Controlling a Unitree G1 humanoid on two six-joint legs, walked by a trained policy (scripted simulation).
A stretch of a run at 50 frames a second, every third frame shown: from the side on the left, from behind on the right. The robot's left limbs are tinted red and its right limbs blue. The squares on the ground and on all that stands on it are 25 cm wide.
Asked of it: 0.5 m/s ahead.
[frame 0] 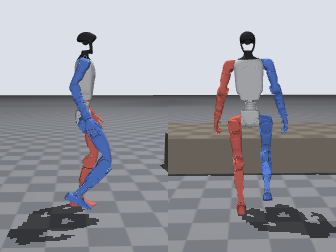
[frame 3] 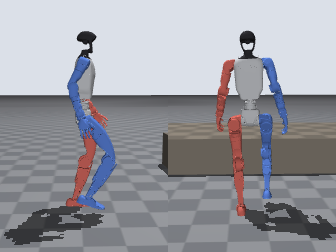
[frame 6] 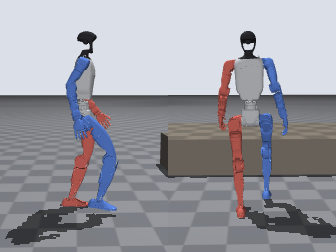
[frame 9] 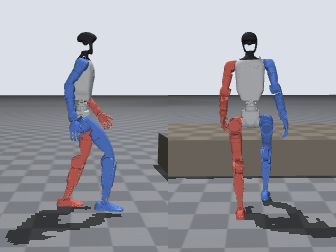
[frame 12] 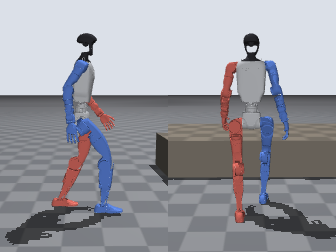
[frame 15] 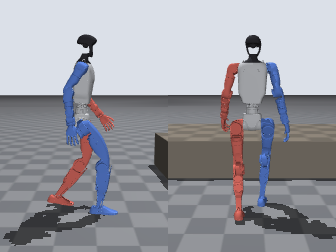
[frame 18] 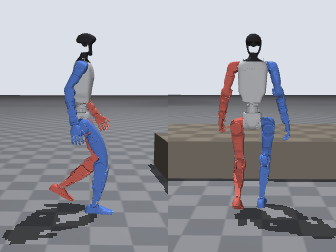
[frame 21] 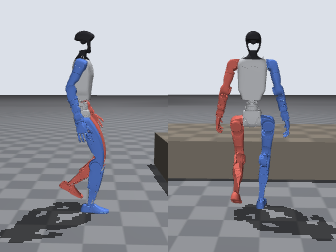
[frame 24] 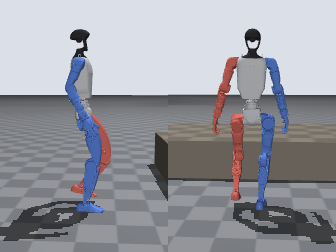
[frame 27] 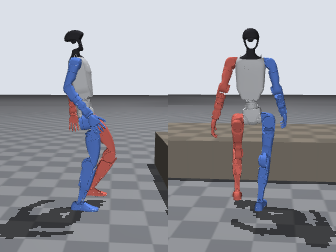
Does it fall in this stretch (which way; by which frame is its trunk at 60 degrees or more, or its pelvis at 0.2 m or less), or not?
no
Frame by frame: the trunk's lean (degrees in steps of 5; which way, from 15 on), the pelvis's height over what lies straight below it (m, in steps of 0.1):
0: 5, 0.8
3: 5, 0.8
6: 5, 0.8
9: 5, 0.8
12: 5, 0.8
15: 5, 0.8
18: 5, 0.8
21: 5, 0.8
24: 5, 0.8
27: 10, 0.8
